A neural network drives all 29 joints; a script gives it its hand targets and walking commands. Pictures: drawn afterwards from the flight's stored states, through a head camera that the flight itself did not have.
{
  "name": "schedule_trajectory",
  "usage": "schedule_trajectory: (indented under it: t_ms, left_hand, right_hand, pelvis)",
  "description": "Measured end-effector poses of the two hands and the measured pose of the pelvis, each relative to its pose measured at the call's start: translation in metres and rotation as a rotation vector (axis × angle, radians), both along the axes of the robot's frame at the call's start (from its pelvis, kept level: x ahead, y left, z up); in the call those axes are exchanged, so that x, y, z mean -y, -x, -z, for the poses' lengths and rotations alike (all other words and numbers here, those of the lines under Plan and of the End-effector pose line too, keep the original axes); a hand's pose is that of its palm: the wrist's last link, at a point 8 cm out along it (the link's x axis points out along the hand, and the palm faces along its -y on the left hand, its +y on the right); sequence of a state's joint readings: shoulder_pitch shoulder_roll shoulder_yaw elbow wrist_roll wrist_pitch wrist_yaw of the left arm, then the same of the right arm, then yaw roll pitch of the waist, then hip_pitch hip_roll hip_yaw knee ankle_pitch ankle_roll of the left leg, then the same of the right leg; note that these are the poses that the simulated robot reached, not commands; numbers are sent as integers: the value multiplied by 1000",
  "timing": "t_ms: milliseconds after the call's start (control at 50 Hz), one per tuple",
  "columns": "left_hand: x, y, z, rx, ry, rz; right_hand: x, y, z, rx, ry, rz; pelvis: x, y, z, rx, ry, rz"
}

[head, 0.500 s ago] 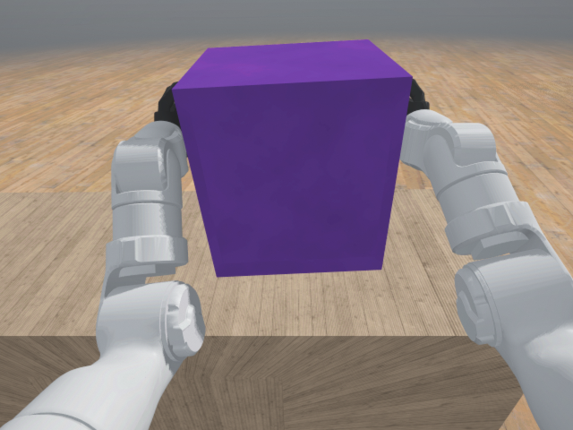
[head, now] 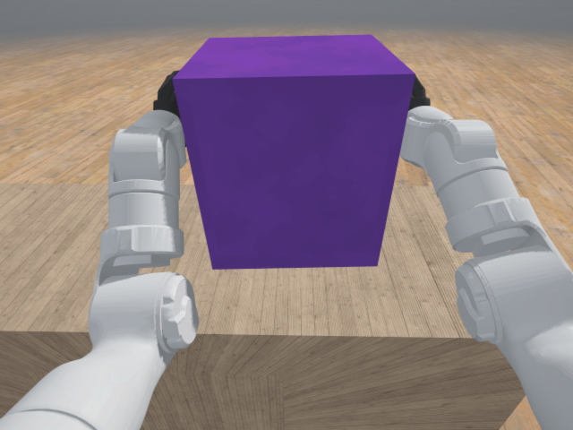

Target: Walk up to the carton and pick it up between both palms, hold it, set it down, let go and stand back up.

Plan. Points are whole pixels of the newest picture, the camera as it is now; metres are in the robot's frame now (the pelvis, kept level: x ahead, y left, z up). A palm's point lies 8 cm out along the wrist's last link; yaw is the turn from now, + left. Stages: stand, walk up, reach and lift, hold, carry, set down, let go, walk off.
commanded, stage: hold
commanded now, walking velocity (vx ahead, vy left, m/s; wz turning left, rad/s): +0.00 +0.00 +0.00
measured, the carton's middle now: (292, 151) +0.37 +0.00 +0.28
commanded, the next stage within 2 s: none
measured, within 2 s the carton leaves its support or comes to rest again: neither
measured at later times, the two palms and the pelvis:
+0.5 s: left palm (166, 117) +0.37 +0.15 +0.33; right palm (417, 116) +0.36 -0.16 +0.33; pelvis -0.01 +0.00 +0.00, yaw +0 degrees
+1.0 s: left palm (169, 130) +0.36 +0.15 +0.32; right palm (418, 128) +0.36 -0.16 +0.31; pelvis -0.01 +0.00 +0.00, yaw +0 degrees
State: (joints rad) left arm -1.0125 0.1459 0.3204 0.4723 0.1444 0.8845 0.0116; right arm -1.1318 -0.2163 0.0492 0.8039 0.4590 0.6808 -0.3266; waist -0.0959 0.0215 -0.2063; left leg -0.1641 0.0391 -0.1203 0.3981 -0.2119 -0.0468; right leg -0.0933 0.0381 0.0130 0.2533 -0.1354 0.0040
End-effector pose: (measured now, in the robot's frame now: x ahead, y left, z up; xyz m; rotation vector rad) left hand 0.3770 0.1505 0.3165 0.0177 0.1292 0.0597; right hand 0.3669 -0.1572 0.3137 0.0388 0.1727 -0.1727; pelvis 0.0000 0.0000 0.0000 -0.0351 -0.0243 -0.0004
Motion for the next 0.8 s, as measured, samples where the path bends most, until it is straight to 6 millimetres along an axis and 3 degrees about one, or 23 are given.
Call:
schedule_trajectory:
  t_ms: [160, 320, 540, 800]
  left_hand:
    - [4, 7, 8, -2, 9, -3]
    - [7, 15, -2, -3, 31, -14]
    - [1, 7, -18, 6, 12, -18]
    - [5, 5, 3, -11, 1, -3]
  right_hand:
    - [5, 7, 8, -3, 0, 0]
    - [6, 13, -2, -2, -25, -2]
    - [1, 4, -14, 4, -22, -9]
    - [5, 6, 2, -17, 6, -3]
  pelvis:
    - [-2, 0, 1, 9, 1, 6]
    - [-1, 6, 1, 12, -3, 13]
    - [3, 6, 0, -8, -8, 0]
    - [1, 3, 0, 6, -1, 4]
